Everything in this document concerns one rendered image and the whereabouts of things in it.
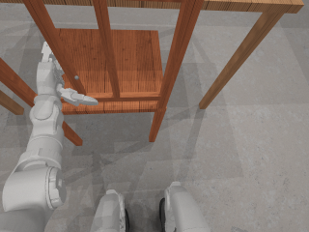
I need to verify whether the robot left upper arm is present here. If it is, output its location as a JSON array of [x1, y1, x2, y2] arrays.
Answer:
[[0, 166, 67, 232]]

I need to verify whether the chair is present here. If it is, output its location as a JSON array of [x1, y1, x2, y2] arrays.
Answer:
[[0, 0, 204, 146]]

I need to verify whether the left robot forearm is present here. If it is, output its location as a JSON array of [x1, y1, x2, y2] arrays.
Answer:
[[2, 94, 65, 212]]

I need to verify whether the table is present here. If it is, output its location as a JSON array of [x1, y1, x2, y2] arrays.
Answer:
[[0, 0, 304, 115]]

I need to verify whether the robot right thigh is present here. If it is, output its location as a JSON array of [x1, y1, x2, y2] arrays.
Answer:
[[164, 186, 211, 232]]

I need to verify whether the left robot hand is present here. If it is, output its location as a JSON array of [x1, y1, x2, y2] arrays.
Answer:
[[36, 42, 98, 106]]

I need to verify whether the right robot foot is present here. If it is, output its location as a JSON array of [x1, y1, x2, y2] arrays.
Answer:
[[159, 197, 175, 232]]

